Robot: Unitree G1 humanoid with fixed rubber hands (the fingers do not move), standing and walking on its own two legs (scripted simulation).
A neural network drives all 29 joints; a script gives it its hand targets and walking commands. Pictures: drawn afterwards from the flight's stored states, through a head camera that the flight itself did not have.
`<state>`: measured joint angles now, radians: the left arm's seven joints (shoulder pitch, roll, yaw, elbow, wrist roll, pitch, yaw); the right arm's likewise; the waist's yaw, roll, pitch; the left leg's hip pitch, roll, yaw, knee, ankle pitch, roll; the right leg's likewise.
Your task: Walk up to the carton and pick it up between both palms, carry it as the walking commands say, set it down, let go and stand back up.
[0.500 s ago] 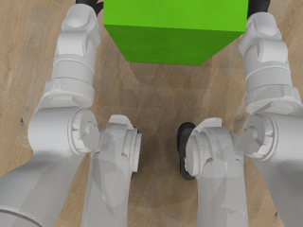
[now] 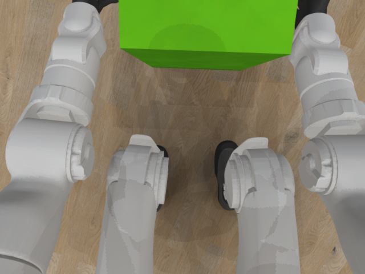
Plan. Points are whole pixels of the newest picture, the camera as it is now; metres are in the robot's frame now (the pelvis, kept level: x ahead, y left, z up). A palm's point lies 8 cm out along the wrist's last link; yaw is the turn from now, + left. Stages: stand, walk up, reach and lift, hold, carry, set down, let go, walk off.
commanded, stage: set down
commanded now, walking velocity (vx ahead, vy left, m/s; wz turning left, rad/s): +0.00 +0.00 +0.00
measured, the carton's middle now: (201, 16) +0.54 -0.01 -0.23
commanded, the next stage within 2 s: let go in 1.44 s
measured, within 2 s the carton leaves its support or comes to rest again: neither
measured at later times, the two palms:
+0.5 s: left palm out of the picture +0.54 +0.19 -0.10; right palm out of the picture +0.53 -0.20 -0.10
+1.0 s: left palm out of the picture +0.54 +0.20 +0.08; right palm out of the picture +0.53 -0.21 +0.08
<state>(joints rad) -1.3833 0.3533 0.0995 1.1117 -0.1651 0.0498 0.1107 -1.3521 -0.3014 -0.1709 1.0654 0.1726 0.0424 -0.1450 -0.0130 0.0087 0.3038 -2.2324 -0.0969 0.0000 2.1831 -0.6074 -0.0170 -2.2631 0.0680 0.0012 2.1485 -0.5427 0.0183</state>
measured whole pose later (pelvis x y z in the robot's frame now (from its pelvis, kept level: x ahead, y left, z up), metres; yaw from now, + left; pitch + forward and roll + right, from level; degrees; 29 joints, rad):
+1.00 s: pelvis +0.02 +0.00 +0.17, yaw +0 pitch +45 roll +0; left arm -1.16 0.37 0.20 0.95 -0.07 0.15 0.01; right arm -1.14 -0.27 -0.29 0.91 0.05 0.15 -0.06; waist -0.03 0.01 -0.06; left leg -1.87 -0.09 -0.04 1.58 -0.49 -0.01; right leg -1.89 0.06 0.02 1.55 -0.44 0.01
